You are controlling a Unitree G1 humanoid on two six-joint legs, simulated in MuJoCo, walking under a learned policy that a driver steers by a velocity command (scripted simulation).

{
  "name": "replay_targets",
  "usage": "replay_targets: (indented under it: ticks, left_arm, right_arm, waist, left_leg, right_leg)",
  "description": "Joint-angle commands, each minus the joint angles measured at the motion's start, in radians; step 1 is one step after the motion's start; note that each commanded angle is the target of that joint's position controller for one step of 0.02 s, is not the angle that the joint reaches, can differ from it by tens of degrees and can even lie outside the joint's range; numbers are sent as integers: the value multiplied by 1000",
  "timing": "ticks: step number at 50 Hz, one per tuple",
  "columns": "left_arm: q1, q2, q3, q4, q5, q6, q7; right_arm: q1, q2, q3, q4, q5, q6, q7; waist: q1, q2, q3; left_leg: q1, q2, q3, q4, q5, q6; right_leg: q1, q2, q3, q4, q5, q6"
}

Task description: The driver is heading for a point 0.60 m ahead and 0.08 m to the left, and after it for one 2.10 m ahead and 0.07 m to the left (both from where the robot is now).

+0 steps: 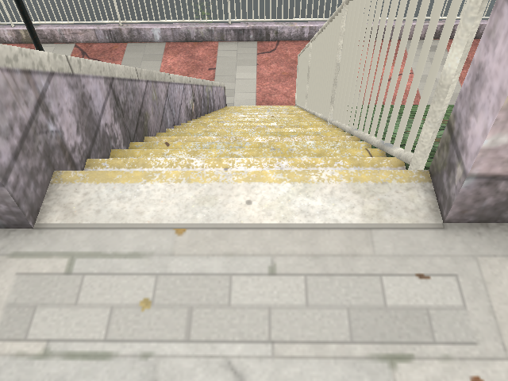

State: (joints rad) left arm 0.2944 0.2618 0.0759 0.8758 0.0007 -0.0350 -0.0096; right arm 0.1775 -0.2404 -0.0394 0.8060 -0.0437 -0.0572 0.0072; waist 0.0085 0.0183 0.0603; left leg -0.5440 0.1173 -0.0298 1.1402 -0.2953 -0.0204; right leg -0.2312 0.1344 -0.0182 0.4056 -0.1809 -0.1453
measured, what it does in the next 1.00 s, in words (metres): walks ahead, turning left: left foot, then right foot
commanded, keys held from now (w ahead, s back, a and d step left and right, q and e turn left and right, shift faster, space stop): w+e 0.08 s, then w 0.10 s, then w+q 0.46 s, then q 0.32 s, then e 0.04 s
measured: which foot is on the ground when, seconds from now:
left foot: up 0.00-0.34, down 0.36-0.86, up 0.88-1.00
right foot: down 0.00-0.38, up 0.40-0.84, down 0.86-1.00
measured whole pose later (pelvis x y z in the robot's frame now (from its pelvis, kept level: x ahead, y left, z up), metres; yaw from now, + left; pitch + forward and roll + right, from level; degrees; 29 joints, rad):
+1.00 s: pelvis +0.51 +0.02 -0.01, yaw +15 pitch +0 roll +1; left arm 0.10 0.22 0.00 0.71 0.02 -0.04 0.03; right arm 0.31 -0.31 -0.08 0.80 -0.01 0.03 -0.01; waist -0.06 0.04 0.08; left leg -0.40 -0.10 -0.07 1.18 -0.50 0.00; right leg -0.40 0.01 -0.04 0.51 -0.12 -0.04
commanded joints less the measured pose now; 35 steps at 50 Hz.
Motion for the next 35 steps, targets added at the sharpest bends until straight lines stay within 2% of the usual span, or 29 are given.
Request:
replay_targets:
  ticks: [1, 4, 6, 10, 12, 14, 15, 16, 17, 18, 19, 20, 21, 22, 23, 24, 27, 29, 32, 35]
  left_arm:
    - [33, 139, 29, -56, -3, -31, 3]
    - [102, 139, 29, -49, -3, -27, 4]
    - [137, 135, 26, -43, -3, -28, 5]
    - [199, 120, 14, -20, 7, -35, 14]
    - [208, 129, 11, -14, 15, -40, 18]
    - [181, 145, 10, -11, 22, -44, 24]
    - [159, 152, 10, -11, 24, -46, 26]
    - [148, 163, 12, -8, 29, -47, 27]
    - [137, 165, 10, -5, 32, -45, 24]
    - [140, 139, -1, -23, 30, -48, 28]
    - [251, 66, -14, -40, -5, -50, 19]
    - [212, 116, -10, -39, 33, -55, 15]
    - [116, 125, -9, -60, 37, -57, 9]
    - [47, 119, -15, -77, 38, -63, 3]
    - [23, 106, -17, -88, 41, -60, -2]
    - [31, 98, -21, -94, 49, -47, -3]
    - [20, 75, -32, -106, 53, -19, -7]
    - [-65, 70, -37, -138, 50, -13, -8]
    - [-200, 60, -45, -183, 46, -10, -10]
    - [-271, 46, -53, -210, 35, -12, -7]
  right_arm:
    - [55, -67, -15, -42, -6, 25, 6]
    - [-79, -77, -14, -87, -2, 27, 7]
    - [-131, -73, -9, -101, 1, 24, 12]
    - [-228, -63, 3, -130, 7, 11, 24]
    - [-257, -71, 4, -143, 14, 3, 28]
    - [-220, -90, -2, -140, 17, -2, 29]
    - [-159, -104, -9, -121, 20, -4, 25]
    - [-64, -122, -19, -89, 23, -6, 17]
    - [88, -135, -30, -39, 21, -12, 6]
    - [241, -181, -44, -10, 1, -18, -9]
    - [311, -295, -77, -2, -11, -16, -9]
    - [246, -227, -64, 9, 33, 0, 11]
    - [148, -183, -55, -11, 43, 4, 18]
    - [104, -141, -45, -18, 38, 2, 22]
    - [100, -125, -39, -11, 35, -1, 19]
    - [102, -113, -34, 3, 38, -5, 16]
    - [148, -141, -43, 23, 46, -19, 11]
    - [178, -157, -49, 31, 47, -16, 7]
    - [240, -153, -52, 44, 50, -10, 6]
    - [300, -155, -54, 59, 48, 1, -6]
  waist:
    - [-27, -36, -55]
    - [23, -63, -23]
    - [47, -77, -24]
    - [87, -83, -12]
    - [94, -91, 2]
    - [60, -101, 12]
    - [29, -105, -6]
    - [-12, -102, -55]
    - [-81, -68, -131]
    - [-140, 7, -239]
    - [-91, 245, -335]
    - [-68, 164, -280]
    - [-36, 70, -127]
    - [-33, -2, -74]
    - [-13, -8, -40]
    - [11, 10, -35]
    - [21, 37, -54]
    - [6, 32, -27]
    - [-38, 38, -10]
    - [-65, 41, -25]
  left_leg:
    - [-61, -1, 28, -83, 82, -30]
    - [-148, -8, 24, -226, 190, -42]
    - [-162, -20, 25, -322, 257, -36]
    - [-145, -49, 51, -472, 313, -5]
    - [-113, -61, 66, -527, 298, 29]
    - [-32, -79, 71, -581, 235, 74]
    - [55, -106, 80, -603, 191, 97]
    - [167, -145, 96, -617, 147, 119]
    - [333, -173, 110, -670, 160, 147]
    - [563, -29, -64, -677, 62, 192]
    - [820, 226, -579, -752, -31, 351]
    - [782, 230, -781, -888, -55, 363]
    - [643, 204, -611, -883, -87, 347]
    - [533, 158, -500, -902, 12, 326]
    - [462, 112, -422, -915, 111, 302]
    - [410, 72, -364, -927, 194, 281]
    - [364, 26, -285, -944, 332, 291]
    - [345, 9, -271, -972, 309, 292]
    - [375, -18, -265, -970, 325, 261]
    - [430, -39, -231, -854, 684, 219]
  right_leg:
    - [45, -243, 264, -195, 309, -131]
    - [96, -238, 296, -205, 262, -108]
    - [152, -237, 289, -198, 282, -91]
    - [245, -257, 271, -172, 389, -74]
    - [282, -284, 264, -169, 432, -65]
    - [300, -311, 242, -151, 518, -42]
    - [304, -309, 216, -104, 652, -25]
    - [315, -298, 187, 4, 801, -12]
    - [296, -260, 138, 188, 852, 4]
    - [141, -232, 110, 445, 612, 19]
    - [-209, -45, 13, 838, 32, 81]
    - [-368, -40, 84, 909, -283, 70]
    - [-418, -110, 103, 910, -194, 69]
    - [-401, -148, 96, 854, -131, 74]
    - [-376, -174, 92, 796, -115, 83]
    - [-337, -191, 87, 747, -110, 99]
    - [-316, -198, 54, 667, -98, 143]
    - [-364, -208, 38, 582, -37, 171]
    - [-407, -204, 27, 430, 89, 195]
    - [-380, -158, 13, 327, 147, 194]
